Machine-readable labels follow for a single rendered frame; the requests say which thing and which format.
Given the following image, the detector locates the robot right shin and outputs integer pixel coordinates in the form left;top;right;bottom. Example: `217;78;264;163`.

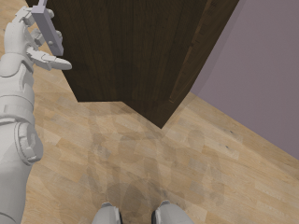
156;200;170;224

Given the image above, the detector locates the robot left forearm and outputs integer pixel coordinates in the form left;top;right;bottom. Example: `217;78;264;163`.
0;53;36;127

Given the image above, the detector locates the left robot upper arm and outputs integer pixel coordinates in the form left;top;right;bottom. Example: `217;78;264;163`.
0;121;44;224

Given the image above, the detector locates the robot left hand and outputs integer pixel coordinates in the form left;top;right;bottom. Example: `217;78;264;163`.
4;6;72;71

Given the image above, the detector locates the left robot thigh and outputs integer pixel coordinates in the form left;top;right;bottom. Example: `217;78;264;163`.
92;206;121;224

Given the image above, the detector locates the cupboard door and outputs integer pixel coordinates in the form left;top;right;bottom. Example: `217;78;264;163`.
25;0;207;103

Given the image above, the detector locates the handle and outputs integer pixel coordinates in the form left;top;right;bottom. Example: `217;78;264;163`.
31;0;64;56

